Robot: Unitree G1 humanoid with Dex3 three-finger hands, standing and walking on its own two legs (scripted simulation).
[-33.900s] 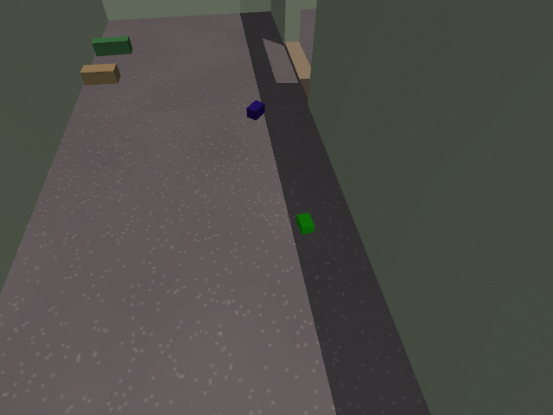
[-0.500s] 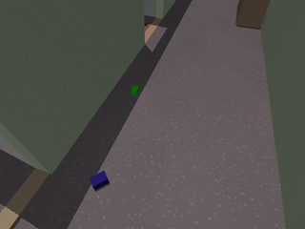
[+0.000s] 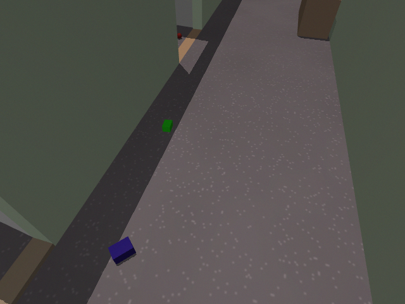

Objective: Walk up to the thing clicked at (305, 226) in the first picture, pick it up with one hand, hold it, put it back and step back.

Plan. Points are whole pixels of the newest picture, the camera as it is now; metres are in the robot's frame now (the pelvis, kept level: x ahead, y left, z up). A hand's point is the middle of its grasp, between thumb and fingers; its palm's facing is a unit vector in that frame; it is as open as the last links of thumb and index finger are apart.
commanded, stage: walk up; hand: left
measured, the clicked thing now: (167, 125) +1.44 +0.22 -0.75
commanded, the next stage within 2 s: none
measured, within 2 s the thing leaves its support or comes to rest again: neither
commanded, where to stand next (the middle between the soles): +1.04 -0.01 m, yaw -2 degrees
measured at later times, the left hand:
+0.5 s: hand (102, 284) +0.21 +0.24 -0.15, palm faces +0.01 -0.94 -0.34, open 7.4 cm
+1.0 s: hand (115, 170) +0.54 +0.27 -0.14, palm faces -0.12 -0.93 -0.36, open 7.4 cm
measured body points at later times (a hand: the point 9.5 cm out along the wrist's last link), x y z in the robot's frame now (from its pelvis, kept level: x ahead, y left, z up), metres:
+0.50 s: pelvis +0.19 -0.03 -0.01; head +0.20 -0.03 +0.44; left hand +0.21 +0.29 -0.13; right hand +0.26 -0.36 -0.12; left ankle +0.32 +0.11 -0.72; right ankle +0.12 -0.16 -0.74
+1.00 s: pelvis +0.44 +0.00 -0.01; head +0.46 +0.00 +0.44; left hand +0.55 +0.32 -0.12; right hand +0.45 -0.32 -0.12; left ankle +0.36 +0.12 -0.74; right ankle +0.57 -0.14 -0.72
